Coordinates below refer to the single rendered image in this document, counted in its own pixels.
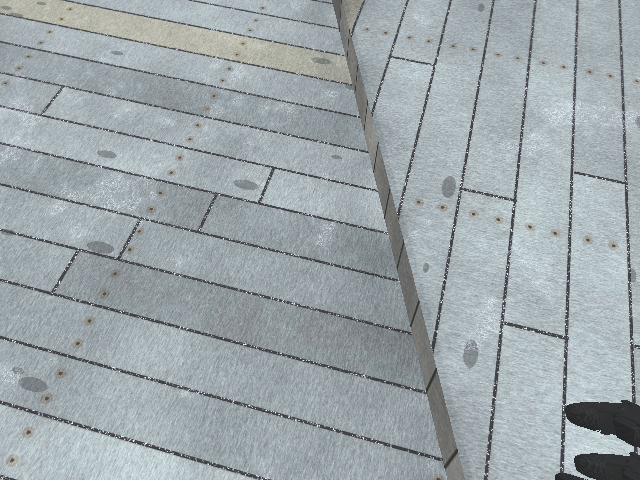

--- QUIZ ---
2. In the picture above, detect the robot right hand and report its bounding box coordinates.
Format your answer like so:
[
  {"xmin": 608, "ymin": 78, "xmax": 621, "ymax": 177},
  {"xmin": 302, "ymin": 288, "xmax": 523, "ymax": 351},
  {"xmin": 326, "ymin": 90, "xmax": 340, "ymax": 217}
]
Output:
[{"xmin": 555, "ymin": 400, "xmax": 640, "ymax": 480}]

